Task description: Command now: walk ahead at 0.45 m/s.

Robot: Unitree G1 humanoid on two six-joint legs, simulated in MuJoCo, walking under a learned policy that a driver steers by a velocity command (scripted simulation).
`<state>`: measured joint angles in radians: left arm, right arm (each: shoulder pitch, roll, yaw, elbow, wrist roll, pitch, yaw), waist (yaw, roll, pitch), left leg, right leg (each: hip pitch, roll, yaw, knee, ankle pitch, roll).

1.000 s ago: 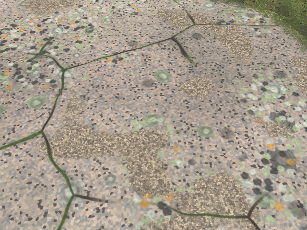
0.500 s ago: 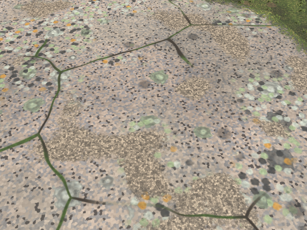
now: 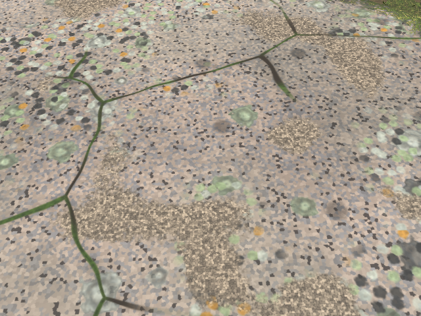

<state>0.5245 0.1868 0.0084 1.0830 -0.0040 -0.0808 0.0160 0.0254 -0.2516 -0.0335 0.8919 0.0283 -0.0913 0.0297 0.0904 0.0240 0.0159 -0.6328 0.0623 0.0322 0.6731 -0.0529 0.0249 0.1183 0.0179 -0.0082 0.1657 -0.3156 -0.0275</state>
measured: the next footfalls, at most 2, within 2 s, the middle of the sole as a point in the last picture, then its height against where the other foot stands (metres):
left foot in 0.12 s outside the picture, level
right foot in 0.66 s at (289, 300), level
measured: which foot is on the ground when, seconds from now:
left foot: up 0.00-0.10, down 0.12-0.68, up 0.70-1.00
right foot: down 0.00-0.14, up 0.16-0.64, down 0.66-1.00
